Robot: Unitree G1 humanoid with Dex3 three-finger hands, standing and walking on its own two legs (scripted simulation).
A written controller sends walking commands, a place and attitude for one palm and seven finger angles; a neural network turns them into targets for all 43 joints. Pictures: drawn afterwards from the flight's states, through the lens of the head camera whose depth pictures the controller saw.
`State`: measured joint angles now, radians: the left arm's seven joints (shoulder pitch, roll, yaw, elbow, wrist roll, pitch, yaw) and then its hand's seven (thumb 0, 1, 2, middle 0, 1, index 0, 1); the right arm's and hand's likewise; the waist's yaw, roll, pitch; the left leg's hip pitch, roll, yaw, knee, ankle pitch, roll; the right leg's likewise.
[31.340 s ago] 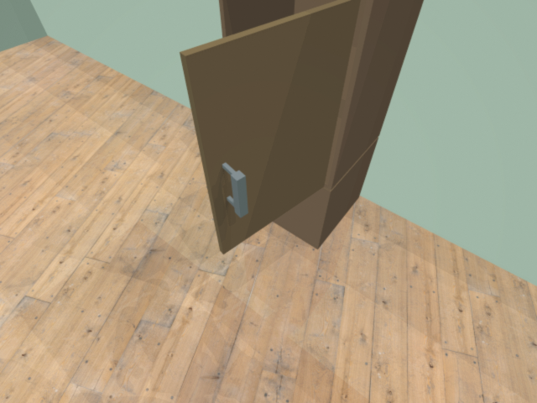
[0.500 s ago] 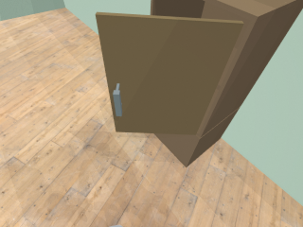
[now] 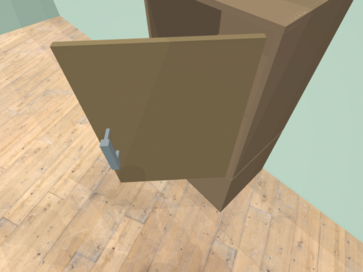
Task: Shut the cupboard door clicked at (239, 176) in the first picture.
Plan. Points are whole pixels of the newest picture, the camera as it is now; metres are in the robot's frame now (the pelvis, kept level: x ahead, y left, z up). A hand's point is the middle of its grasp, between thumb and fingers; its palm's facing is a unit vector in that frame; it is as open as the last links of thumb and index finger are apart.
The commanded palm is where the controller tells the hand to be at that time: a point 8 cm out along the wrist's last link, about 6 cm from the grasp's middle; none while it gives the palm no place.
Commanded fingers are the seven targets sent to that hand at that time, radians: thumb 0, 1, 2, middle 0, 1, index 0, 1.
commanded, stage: come to a stop and stand still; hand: left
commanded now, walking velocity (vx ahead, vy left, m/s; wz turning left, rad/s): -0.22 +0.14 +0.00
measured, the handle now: (112, 149) +0.45 +0.23 -0.07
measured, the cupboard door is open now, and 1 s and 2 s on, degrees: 50 50 50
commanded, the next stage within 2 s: look again from close up in 1.00 s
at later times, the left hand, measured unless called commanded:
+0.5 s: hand out of the picture +0.02 +0.21 -0.18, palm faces +0.03 -0.97 -0.25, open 7.3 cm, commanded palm none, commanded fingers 0.00 0.90 0.90 -0.20 -0.30 -0.20 -0.30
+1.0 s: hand out of the picture -0.02 +0.15 -0.17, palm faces +0.00 -0.99 -0.16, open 7.3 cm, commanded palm none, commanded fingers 0.00 0.90 0.90 -0.20 -0.30 -0.20 -0.30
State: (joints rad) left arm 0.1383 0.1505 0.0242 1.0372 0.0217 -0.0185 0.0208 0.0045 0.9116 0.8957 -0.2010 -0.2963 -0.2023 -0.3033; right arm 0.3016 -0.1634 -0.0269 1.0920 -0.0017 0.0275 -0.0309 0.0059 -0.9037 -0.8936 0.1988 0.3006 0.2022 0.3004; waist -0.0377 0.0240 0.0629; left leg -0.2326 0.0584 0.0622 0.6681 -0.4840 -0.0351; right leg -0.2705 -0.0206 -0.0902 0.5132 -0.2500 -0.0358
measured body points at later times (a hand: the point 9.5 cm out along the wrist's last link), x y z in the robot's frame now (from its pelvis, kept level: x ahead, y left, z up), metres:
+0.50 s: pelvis -0.01 +0.01 +0.00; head +0.02 +0.02 +0.45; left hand +0.02 +0.27 -0.16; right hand +0.07 -0.21 -0.15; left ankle +0.01 +0.11 -0.74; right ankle -0.06 -0.11 -0.74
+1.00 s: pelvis -0.02 -0.01 +0.01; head +0.00 +0.00 +0.46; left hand -0.02 +0.20 -0.16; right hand -0.07 -0.23 -0.15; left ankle +0.01 +0.11 -0.74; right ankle -0.06 -0.11 -0.74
